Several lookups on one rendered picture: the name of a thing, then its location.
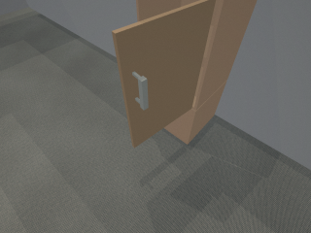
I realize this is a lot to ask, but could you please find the cupboard door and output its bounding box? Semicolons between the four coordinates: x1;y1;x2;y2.
112;0;216;148

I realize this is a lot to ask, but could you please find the handle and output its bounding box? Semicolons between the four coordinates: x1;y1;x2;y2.
132;71;149;111

